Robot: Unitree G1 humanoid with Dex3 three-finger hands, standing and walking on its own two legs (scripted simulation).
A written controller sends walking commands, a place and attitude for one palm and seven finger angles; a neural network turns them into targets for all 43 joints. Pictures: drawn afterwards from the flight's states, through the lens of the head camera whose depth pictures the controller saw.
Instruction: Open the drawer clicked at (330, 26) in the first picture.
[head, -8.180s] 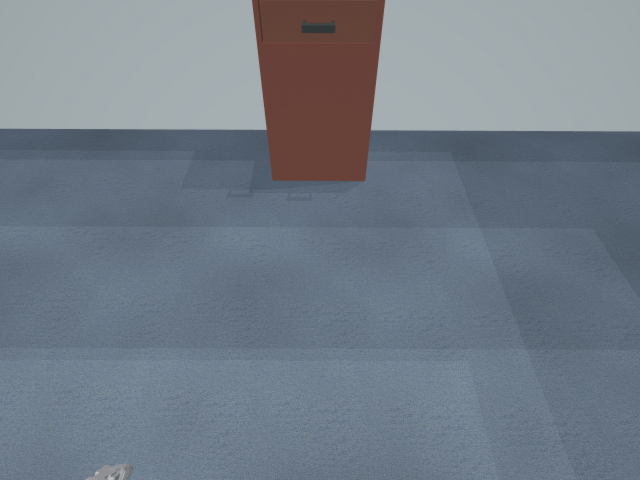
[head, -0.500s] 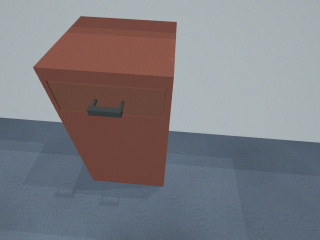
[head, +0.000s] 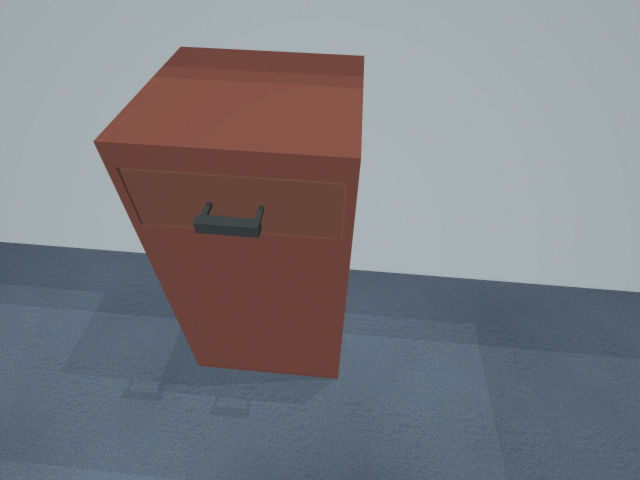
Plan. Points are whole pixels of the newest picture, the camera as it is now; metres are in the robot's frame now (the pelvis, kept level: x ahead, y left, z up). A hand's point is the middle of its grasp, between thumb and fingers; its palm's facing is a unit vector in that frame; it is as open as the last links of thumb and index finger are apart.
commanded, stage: come to a stop and stand still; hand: left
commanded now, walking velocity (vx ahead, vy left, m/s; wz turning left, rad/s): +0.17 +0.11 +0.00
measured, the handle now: (231, 217) +0.57 +0.21 -0.03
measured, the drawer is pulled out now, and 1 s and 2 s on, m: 0.00 0.00 0.00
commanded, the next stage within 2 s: look again from close up in 1.46 s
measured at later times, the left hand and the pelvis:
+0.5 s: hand out of the picture +0.11 +0.20 -0.17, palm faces +0.05 -0.97 -0.24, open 7.4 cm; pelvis +0.05 +0.02 -0.01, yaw +0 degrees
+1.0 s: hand out of the picture -0.02 +0.18 -0.17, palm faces +0.05 -0.98 -0.18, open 7.3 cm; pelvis +0.01 +0.02 +0.01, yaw +0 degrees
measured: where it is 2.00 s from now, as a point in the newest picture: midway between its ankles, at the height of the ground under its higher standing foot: outside the picture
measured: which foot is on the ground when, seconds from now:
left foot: down 0.00-1.00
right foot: down 0.00-1.00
